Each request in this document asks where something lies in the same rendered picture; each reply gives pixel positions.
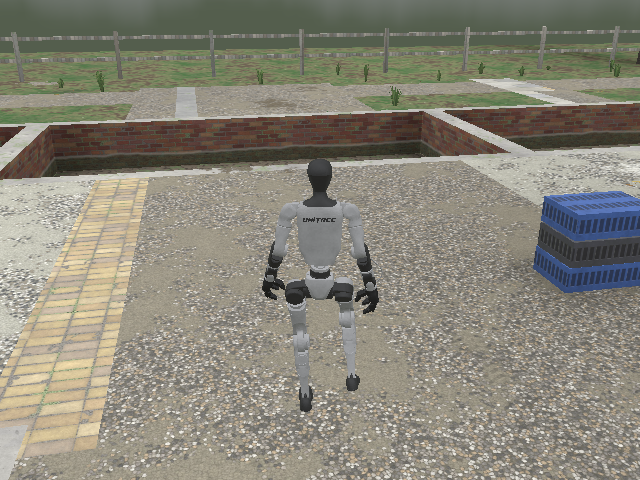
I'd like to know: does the humanoid robot head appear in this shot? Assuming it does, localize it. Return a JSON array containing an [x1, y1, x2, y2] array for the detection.
[[303, 159, 337, 207]]

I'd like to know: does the left robot hand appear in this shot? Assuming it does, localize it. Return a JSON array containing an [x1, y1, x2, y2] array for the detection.
[[262, 278, 285, 300]]

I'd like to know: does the left robot thigh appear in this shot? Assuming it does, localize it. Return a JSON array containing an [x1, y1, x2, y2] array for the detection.
[[285, 279, 310, 352]]

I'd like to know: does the left robot forearm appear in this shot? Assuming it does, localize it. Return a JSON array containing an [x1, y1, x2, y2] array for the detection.
[[264, 241, 283, 282]]

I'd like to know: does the robot left upper arm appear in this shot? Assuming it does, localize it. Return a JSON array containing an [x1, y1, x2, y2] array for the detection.
[[272, 202, 299, 257]]

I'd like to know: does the robot right upper arm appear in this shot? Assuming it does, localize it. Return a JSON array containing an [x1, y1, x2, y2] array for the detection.
[[341, 202, 367, 259]]

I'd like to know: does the right robot forearm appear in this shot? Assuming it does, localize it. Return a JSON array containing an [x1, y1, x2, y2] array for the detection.
[[357, 243, 377, 291]]

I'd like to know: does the right robot hand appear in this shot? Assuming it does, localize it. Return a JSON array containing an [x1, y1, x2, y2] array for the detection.
[[355, 287, 379, 314]]

